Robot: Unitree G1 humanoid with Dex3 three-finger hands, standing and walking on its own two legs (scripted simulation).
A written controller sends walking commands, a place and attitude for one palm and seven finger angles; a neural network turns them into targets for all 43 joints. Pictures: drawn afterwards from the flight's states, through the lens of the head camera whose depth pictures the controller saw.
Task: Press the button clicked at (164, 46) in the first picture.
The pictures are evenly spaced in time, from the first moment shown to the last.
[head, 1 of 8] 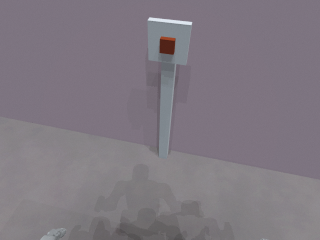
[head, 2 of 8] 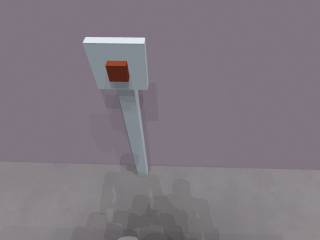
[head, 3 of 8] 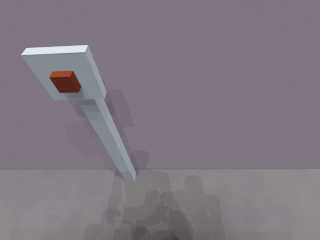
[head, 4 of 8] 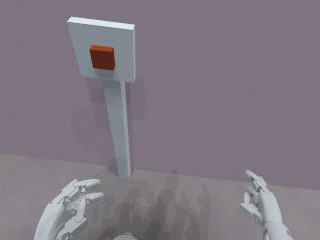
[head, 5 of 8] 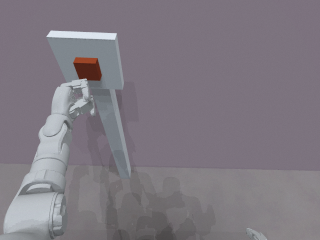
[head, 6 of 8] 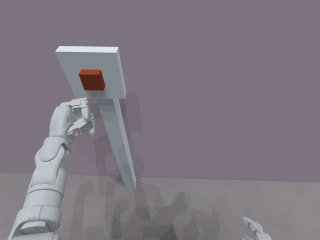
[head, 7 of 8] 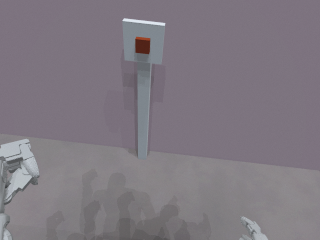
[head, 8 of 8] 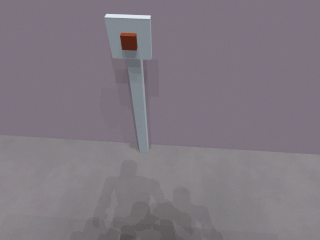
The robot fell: no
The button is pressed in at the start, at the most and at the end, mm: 0 13 0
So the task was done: yes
